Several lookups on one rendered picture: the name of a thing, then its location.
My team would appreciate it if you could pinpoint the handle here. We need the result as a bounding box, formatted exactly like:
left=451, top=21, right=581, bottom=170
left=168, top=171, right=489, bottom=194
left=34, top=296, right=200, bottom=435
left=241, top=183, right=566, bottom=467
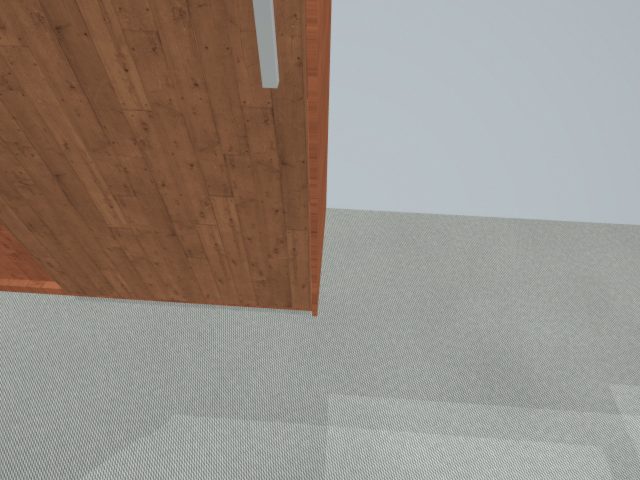
left=253, top=0, right=279, bottom=88

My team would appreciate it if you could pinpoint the wardrobe door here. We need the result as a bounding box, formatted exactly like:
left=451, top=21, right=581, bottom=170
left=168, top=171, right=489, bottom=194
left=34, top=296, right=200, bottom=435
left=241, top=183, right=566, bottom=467
left=0, top=0, right=311, bottom=309
left=0, top=223, right=54, bottom=281

